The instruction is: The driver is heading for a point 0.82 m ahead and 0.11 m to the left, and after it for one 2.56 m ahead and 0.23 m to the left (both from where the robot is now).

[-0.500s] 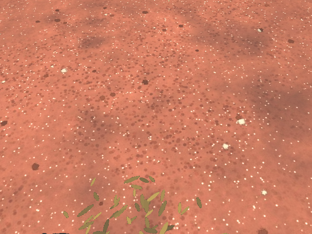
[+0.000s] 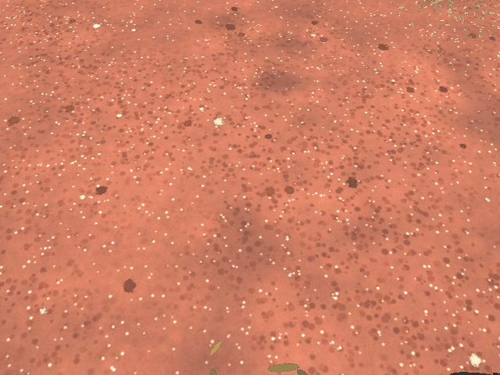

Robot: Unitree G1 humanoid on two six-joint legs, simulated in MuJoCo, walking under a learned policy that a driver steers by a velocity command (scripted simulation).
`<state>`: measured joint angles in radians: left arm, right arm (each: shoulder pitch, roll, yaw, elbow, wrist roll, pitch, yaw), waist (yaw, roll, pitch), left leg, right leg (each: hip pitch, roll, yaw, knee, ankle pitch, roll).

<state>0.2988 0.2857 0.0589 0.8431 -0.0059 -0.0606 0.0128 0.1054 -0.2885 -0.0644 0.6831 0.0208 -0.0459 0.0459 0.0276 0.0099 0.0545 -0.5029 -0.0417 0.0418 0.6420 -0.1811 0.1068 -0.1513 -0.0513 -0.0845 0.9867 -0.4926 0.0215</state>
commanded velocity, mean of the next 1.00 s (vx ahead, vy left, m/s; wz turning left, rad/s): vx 0.50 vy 0.00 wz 0.42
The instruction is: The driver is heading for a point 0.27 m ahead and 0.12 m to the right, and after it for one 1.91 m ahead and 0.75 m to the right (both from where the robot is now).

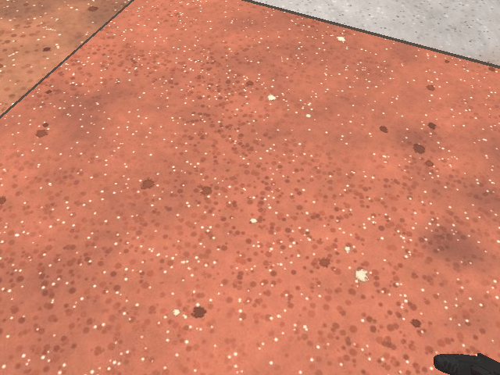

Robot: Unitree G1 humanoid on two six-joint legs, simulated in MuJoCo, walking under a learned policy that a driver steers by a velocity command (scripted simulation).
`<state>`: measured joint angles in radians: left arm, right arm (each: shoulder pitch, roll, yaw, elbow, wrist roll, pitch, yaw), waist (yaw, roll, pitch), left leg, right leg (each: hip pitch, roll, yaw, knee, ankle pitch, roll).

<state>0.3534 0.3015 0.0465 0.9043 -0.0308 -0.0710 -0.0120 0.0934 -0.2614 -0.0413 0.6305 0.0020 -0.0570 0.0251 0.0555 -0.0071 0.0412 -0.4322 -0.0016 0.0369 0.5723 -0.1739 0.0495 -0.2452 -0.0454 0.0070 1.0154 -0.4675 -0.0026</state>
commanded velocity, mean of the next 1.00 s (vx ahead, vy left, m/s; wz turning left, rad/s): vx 0.18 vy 0.00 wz -0.47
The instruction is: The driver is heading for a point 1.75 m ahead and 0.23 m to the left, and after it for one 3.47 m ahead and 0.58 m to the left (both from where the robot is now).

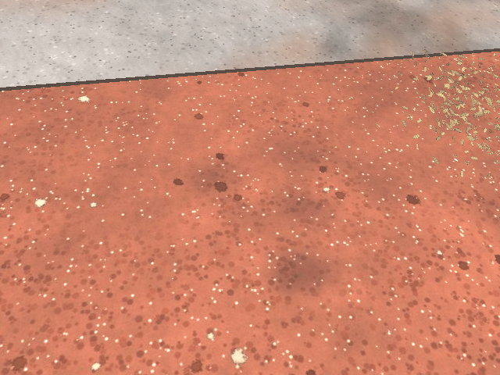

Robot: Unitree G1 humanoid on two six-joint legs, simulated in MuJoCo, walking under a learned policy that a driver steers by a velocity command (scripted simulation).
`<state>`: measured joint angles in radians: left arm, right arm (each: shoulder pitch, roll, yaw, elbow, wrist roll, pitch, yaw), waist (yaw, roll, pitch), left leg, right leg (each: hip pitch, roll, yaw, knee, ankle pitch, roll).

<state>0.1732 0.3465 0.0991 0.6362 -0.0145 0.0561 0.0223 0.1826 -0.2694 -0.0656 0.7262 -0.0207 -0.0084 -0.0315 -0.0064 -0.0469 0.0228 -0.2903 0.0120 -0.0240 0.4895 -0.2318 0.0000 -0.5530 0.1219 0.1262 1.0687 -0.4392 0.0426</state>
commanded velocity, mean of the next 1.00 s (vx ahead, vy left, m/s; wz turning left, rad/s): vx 0.00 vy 0.00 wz -0.16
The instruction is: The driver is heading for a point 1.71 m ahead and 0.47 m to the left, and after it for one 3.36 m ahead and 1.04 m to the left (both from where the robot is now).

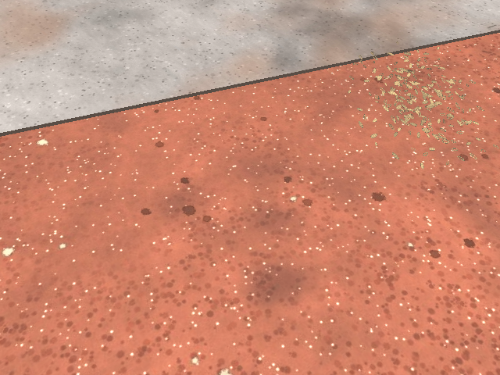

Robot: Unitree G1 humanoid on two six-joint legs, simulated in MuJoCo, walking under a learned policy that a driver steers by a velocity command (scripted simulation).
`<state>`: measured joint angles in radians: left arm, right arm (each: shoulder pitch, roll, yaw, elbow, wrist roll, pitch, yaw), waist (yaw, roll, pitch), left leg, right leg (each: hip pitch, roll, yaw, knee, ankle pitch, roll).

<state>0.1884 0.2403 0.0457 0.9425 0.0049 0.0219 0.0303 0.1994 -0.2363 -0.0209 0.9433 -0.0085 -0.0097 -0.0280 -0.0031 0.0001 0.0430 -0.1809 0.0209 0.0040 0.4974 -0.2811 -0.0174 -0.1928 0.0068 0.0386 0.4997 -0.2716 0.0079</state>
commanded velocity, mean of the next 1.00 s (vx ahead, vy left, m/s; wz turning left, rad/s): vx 0.21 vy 0.00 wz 0.00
